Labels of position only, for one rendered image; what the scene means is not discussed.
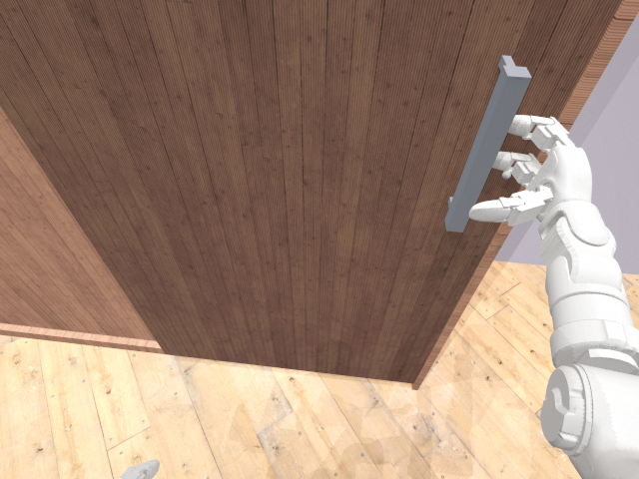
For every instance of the handle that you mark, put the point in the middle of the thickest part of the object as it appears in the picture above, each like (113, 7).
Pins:
(505, 100)

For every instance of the wardrobe door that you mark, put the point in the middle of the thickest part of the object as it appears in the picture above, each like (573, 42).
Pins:
(268, 180)
(51, 276)

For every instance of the robot right upper arm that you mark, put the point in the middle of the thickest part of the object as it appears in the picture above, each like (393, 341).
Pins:
(592, 415)

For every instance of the right robot hand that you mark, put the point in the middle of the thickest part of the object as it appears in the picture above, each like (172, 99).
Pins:
(565, 174)

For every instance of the right robot forearm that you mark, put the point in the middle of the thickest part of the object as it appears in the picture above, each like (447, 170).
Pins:
(587, 301)

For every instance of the left robot hand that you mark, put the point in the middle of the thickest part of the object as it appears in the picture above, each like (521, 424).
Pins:
(145, 470)

